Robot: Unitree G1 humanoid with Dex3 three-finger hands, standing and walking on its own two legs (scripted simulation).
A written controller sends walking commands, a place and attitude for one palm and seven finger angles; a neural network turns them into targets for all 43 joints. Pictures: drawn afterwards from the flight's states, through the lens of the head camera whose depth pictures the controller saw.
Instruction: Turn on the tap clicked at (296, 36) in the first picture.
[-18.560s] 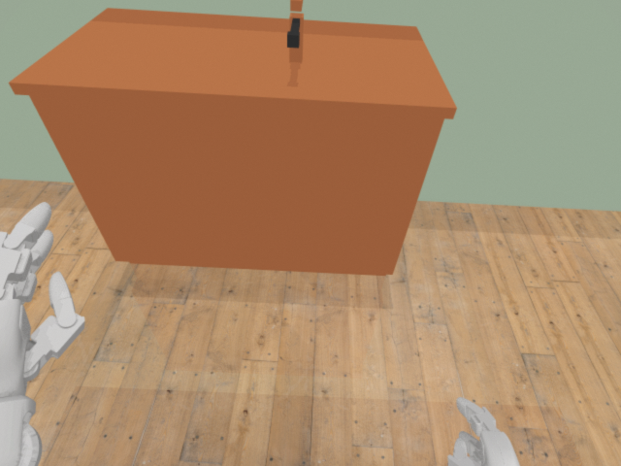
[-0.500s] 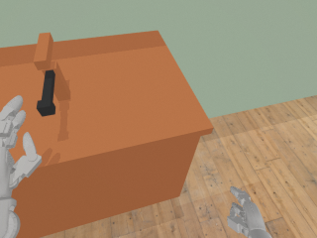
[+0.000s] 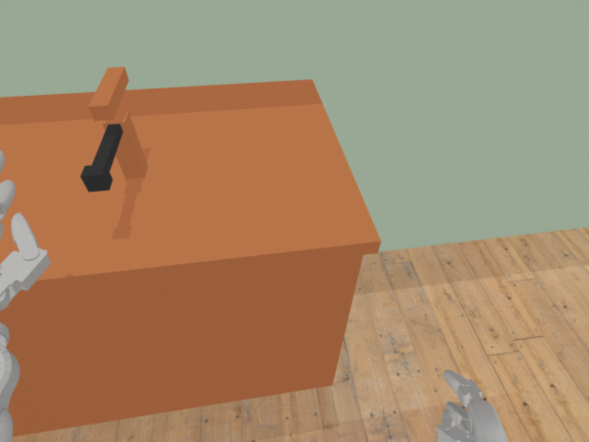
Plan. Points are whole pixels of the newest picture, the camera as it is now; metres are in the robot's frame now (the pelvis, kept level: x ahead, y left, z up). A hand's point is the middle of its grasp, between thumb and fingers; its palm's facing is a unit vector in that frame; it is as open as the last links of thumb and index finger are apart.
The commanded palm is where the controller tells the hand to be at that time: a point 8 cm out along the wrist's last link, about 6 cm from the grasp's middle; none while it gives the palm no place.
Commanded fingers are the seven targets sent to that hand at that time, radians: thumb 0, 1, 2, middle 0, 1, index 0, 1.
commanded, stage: turn the palm inward beside the body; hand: left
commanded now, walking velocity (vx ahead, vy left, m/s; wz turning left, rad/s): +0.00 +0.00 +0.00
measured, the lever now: (97, 178) +0.38 +0.34 +0.16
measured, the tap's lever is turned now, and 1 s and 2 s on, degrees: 0 0 0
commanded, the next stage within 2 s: reach beside the lever's end, fingers flat in 1.74 s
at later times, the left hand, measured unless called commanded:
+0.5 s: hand (48, 255) +0.23 +0.30 +0.18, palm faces +0.48 -0.84 -0.24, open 7.4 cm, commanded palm +0.18 +0.32 +0.21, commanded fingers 0.00 0.90 0.90 -0.20 -0.30 -0.20 -0.30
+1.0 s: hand (39, 274) +0.19 +0.28 +0.20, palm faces +0.47 -0.87 -0.17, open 7.4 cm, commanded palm +0.14 +0.31 +0.22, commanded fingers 0.00 0.90 0.90 -0.20 -0.30 -0.20 -0.30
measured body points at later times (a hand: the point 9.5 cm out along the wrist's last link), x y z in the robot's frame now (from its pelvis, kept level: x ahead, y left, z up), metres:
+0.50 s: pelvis +0.03 +0.03 +0.00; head +0.01 +0.02 +0.45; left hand +0.20 +0.34 +0.20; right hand +0.24 -0.19 -0.07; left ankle +0.00 +0.15 -0.73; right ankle +0.03 -0.07 -0.73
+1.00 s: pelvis +0.01 +0.04 +0.00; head -0.03 +0.01 +0.45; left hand +0.16 +0.32 +0.21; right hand +0.23 -0.15 -0.06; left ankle +0.00 +0.15 -0.73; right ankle +0.03 -0.07 -0.73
